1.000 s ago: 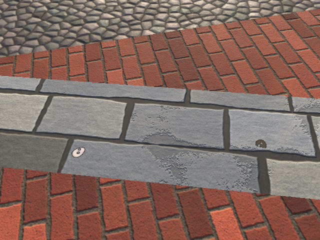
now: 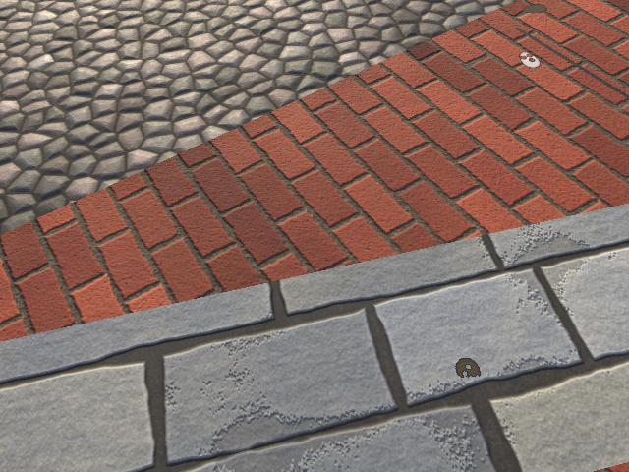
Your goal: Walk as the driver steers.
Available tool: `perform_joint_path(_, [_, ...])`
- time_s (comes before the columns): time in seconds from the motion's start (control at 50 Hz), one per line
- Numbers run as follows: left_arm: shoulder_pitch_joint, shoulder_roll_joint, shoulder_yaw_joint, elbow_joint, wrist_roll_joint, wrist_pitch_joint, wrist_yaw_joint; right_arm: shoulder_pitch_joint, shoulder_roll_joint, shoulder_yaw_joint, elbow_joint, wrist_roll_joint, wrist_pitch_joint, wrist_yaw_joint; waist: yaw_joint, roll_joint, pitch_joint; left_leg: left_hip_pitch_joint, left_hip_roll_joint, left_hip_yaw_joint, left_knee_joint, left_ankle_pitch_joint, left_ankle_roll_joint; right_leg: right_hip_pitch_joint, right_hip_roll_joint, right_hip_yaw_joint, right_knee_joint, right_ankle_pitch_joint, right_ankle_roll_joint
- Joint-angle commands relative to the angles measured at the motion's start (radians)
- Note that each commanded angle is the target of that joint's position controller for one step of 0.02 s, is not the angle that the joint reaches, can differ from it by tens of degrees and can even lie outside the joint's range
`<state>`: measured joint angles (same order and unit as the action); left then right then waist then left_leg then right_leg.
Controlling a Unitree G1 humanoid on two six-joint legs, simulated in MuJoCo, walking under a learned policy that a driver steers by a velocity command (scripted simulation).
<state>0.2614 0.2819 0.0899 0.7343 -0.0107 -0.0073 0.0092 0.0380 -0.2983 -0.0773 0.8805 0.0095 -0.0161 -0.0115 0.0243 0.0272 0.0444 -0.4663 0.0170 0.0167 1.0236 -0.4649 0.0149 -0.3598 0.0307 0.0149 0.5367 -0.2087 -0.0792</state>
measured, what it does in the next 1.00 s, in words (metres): walks ahead: left foot, then right foot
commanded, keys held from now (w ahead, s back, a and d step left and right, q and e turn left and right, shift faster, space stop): w+e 0.48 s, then w+q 0.52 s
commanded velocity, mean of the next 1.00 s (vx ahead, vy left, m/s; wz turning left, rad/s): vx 0.44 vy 0.00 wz -0.22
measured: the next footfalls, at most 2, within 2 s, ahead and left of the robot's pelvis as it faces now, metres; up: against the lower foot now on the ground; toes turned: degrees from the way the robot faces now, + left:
left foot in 0.30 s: +0.18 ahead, +0.15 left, +0.00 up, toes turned -14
right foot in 0.76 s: +0.40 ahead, -0.20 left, +0.00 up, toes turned -18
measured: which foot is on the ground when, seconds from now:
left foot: up 0.00-0.28, down 0.30-0.76, up 0.78-1.00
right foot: down 0.00-0.30, up 0.32-0.74, down 0.76-1.00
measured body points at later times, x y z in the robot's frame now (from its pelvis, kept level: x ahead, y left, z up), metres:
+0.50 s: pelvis +0.16 +0.04 +0.01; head +0.18 +0.06 +0.46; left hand +0.38 +0.26 -0.09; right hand +0.11 -0.24 -0.11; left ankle +0.14 +0.16 -0.74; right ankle +0.17 -0.13 -0.65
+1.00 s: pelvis +0.40 -0.09 +0.01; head +0.42 -0.09 +0.46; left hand +0.53 +0.18 -0.10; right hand +0.46 -0.39 -0.10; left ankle +0.48 +0.06 -0.65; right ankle +0.36 -0.19 -0.74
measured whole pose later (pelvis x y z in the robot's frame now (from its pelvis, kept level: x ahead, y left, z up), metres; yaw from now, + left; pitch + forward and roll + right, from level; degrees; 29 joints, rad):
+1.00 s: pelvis +0.40 -0.09 +0.01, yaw -9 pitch +1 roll -2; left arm 0.29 0.26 0.08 0.77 0.01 -0.10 -0.01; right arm 0.21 -0.32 -0.07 0.82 0.03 -0.03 0.00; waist 0.02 0.05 0.03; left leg -0.64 0.11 -0.04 1.09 -0.24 -0.01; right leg -0.13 0.01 -0.15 0.31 -0.19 -0.03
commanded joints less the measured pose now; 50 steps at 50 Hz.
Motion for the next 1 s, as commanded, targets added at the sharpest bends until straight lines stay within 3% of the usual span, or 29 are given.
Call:
perform_joint_path(0.02, [-0.026,0.150,0.034,-0.082,0.002,-0.027,0.024,-0.054,-0.112,-0.034,-0.061,-0.010,-0.043,0.010,-0.018,-0.144,-0.095,-0.167,0.034,-0.070,-0.065,0.135,-0.004,0.196,-0.232,0.422,-0.354,-0.340,-0.140])
perform_joint_path(0.06, [0.000,0.161,0.039,-0.081,0.002,-0.032,0.031,-0.061,-0.081,-0.026,-0.053,-0.008,-0.057,0.016,-0.006,-0.126,-0.096,-0.118,0.010,-0.058,-0.190,0.203,-0.025,0.188,-0.202,0.368,-0.348,-0.239,-0.139])
perform_joint_path(0.12, [0.019,0.184,0.048,-0.080,-0.005,-0.033,0.031,-0.080,-0.055,-0.012,-0.060,-0.003,-0.067,0.022,0.009,-0.152,-0.087,-0.041,-0.018,-0.053,-0.355,0.232,-0.047,0.153,-0.186,0.348,-0.335,-0.219,-0.144])
perform_joint_path(0.2, [0.033,0.188,0.050,-0.078,-0.010,-0.024,0.019,-0.071,-0.086,-0.013,-0.074,0.014,-0.082,0.028,0.016,-0.179,-0.077,0.053,-0.033,-0.056,-0.463,0.221,-0.045,0.101,-0.193,0.408,-0.307,-0.280,-0.141])
perform_joint_path(0.26, [-0.003,0.151,0.035,-0.090,-0.011,-0.013,0.018,0.038,-0.101,-0.023,-0.046,0.019,-0.100,0.028,-0.050,-0.171,-0.084,0.243,-0.032,-0.048,-0.584,0.274,-0.023,0.018,-0.149,0.427,-0.225,-0.338,-0.101])
perform_joint_path(0.28, [-0.020,0.115,0.023,-0.098,-0.007,-0.012,0.018,0.118,-0.118,-0.032,-0.022,0.017,-0.103,0.023,-0.088,-0.146,-0.095,0.362,0.004,-0.066,-0.621,0.263,-0.008,-0.062,-0.106,0.399,-0.138,-0.367,-0.068])
perform_joint_path(0.3, [-0.031,0.037,0.001,-0.110,-0.003,-0.014,0.017,0.253,-0.172,-0.047,0.005,0.002,-0.104,0.015,-0.131,-0.018,-0.143,0.533,0.176,-0.247,-0.685,0.120,0.041,-0.210,-0.025,0.289,0.131,-0.410,-0.011])
perform_joint_path(0.32, [-0.019,0.002,-0.010,-0.159,-0.018,-0.028,0.015,0.312,-0.255,-0.058,0.013,-0.027,-0.097,0.015,-0.104,0.192,-0.126,0.622,0.369,-0.619,-0.816,-0.207,0.152,-0.456,0.074,0.155,0.377,-0.427,0.017])
perform_joint_path(0.34, [-0.016,0.087,0.003,-0.171,-0.028,-0.039,0.014,0.254,-0.242,-0.058,-0.001,-0.026,-0.100,0.019,-0.079,0.199,-0.050,0.559,0.424,-0.725,-0.852,-0.342,0.208,-0.560,-0.022,0.165,0.527,-0.357,0.024])
perform_joint_path(0.36, [-0.019,0.137,0.016,-0.152,-0.024,-0.038,0.011,0.206,-0.165,-0.040,-0.025,-0.009,-0.101,0.017,-0.075,0.150,-0.001,0.530,0.374,-0.619,-0.847,-0.296,0.184,-0.587,-0.054,0.164,0.582,-0.267,0.031])
perform_joint_path(0.38, [-0.005,0.137,0.021,-0.130,-0.016,-0.035,0.008,0.176,-0.127,-0.028,-0.035,-0.005,-0.098,0.016,-0.061,0.120,0.006,0.503,0.320,-0.502,-0.845,-0.177,0.147,-0.566,-0.071,0.151,0.602,-0.192,0.038])
perform_joint_path(0.42, [-0.031,0.113,0.018,-0.134,-0.012,-0.038,-0.002,0.159,-0.101,-0.017,-0.038,-0.016,-0.093,0.010,-0.057,0.099,0.015,0.451,0.264,-0.324,-0.864,0.063,0.115,-0.525,-0.108,0.136,0.597,-0.067,0.050])
perform_joint_path(0.5, [-0.085,0.058,0.000,-0.166,-0.013,-0.041,-0.009,0.241,-0.099,-0.012,-0.010,-0.023,-0.099,0.008,-0.086,0.062,-0.002,0.426,0.219,-0.127,-0.876,0.367,0.134,-0.487,-0.109,0.105,0.531,0.085,0.079])
perform_joint_path(0.56, [-0.170,0.023,-0.021,-0.207,-0.004,-0.051,-0.021,0.273,-0.109,-0.004,0.007,-0.003,-0.088,0.011,-0.087,0.061,0.026,0.403,0.197,-0.072,-0.888,0.466,0.153,-0.417,-0.109,0.033,0.306,0.165,0.081])
perform_joint_path(0.6, [-0.255,0.005,-0.033,-0.229,-0.002,-0.062,-0.035,0.316,-0.128,-0.003,0.015,0.012,-0.079,0.013,-0.117,0.054,0.049,0.401,0.199,-0.068,-0.891,0.482,0.159,-0.363,-0.103,-0.023,0.183,0.197,0.083])
perform_joint_path(0.64, [-0.307,0.007,-0.036,-0.245,-0.012,-0.072,-0.051,0.358,-0.151,-0.006,0.025,0.017,-0.069,0.014,-0.128,0.056,0.065,0.427,0.222,-0.085,-0.874,0.518,0.163,-0.315,-0.082,-0.037,0.095,0.173,0.080])
perform_joint_path(0.68, [-0.313,0.035,-0.026,-0.253,-0.018,-0.080,-0.060,0.380,-0.170,-0.011,0.034,0.022,-0.058,0.012,-0.105,0.081,0.058,0.475,0.251,-0.106,-0.834,0.592,0.151,-0.250,-0.060,-0.029,0.020,0.129,0.061])
perform_joint_path(0.72, [-0.206,0.093,0.001,-0.228,-0.015,-0.085,-0.056,0.371,-0.189,-0.016,0.037,0.026,-0.050,0.009,-0.017,0.111,-0.021,0.485,0.248,-0.090,-0.697,0.873,0.123,-0.037,-0.019,-0.041,-0.041,0.105,0.020])
perform_joint_path(0.74, [-0.055,0.135,0.025,-0.182,-0.011,-0.084,-0.046,0.361,-0.181,-0.012,0.034,0.024,-0.050,0.008,0.069,0.100,-0.122,0.429,0.203,-0.052,-0.527,0.958,0.096,0.193,-0.005,-0.053,-0.064,0.143,-0.011])
perform_joint_path(0.76, [0.129,0.193,0.046,-0.145,0.006,-0.077,-0.029,0.343,-0.138,0.004,0.005,0.005,-0.057,0.009,0.151,0.059,-0.273,0.211,0.158,-0.035,-0.263,0.723,0.058,0.531,-0.151,0.077,0.007,0.172,-0.064])
perform_joint_path(0.78, [0.185,0.289,0.058,-0.129,0.024,-0.069,-0.019,0.471,0.018,0.050,-0.029,-0.009,-0.074,0.018,0.077,-0.254,-0.471,-0.156,0.004,-0.019,0.117,-0.014,-0.003,0.883,-0.462,0.529,-0.033,0.091,-0.207])
perform_joint_path(0.8, [0.210,0.197,0.038,-0.126,0.032,-0.064,-0.020,0.437,-0.078,0.025,-0.010,0.026,-0.091,0.022,0.123,-0.229,-0.526,-0.225,0.001,-0.155,0.264,-0.125,-0.004,0.819,-0.480,0.687,-0.163,-0.023,-0.233])
perform_joint_path(0.82, [0.144,0.151,0.019,-0.113,0.024,-0.067,-0.019,0.338,-0.130,0.004,-0.049,0.051,-0.091,0.019,0.106,-0.203,-0.318,-0.312,0.046,-0.132,0.303,-0.053,-0.001,0.686,-0.431,0.509,-0.187,0.005,-0.183])
perform_joint_path(0.84, [0.082,0.114,0.008,-0.104,0.013,-0.071,-0.019,0.291,-0.116,0.005,-0.060,0.043,-0.087,0.013,0.075,-0.163,-0.215,-0.306,0.086,-0.105,0.270,0.032,-0.001,0.545,-0.386,0.379,-0.214,0.052,-0.154])
perform_joint_path(0.86, [0.024,0.079,-0.002,-0.096,0.013,-0.077,-0.024,0.271,-0.105,0.002,-0.061,0.026,-0.077,0.010,0.041,-0.141,-0.142,-0.266,0.110,-0.100,0.224,0.090,-0.004,0.414,-0.345,0.286,-0.256,0.090,-0.136])
perform_joint_path(0.88, [-0.020,0.058,-0.006,-0.091,0.018,-0.086,-0.027,0.294,-0.085,-0.001,-0.055,0.021,-0.060,0.009,0.000,-0.161,-0.104,-0.199,0.132,-0.110,0.192,0.136,-0.006,0.314,-0.316,0.208,-0.302,0.112,-0.124])
perform_joint_path(0.92, [-0.066,0.050,0.000,-0.071,0.019,-0.104,-0.028,0.313,-0.032,0.006,-0.058,0.025,-0.029,0.010,-0.041,-0.137,-0.062,-0.145,0.140,-0.105,0.161,0.168,-0.014,0.213,-0.312,0.128,-0.376,0.142,-0.128])
perform_joint_path(1.0, [-0.070,0.089,0.017,-0.029,0.024,-0.117,-0.013,0.226,-0.024,0.005,-0.110,0.013,-0.010,0.016,-0.052,-0.094,0.003,-0.212,0.144,-0.119,0.006,0.329,-0.026,0.195,-0.308,-0.022,-0.425,0.221,-0.121])
Velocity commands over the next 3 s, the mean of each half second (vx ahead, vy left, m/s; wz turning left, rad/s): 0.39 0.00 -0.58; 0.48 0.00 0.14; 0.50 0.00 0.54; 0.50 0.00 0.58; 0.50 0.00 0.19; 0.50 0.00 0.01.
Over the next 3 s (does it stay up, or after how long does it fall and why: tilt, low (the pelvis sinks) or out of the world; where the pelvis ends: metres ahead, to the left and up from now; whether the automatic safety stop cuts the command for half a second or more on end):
stays up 1.44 0.20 0.01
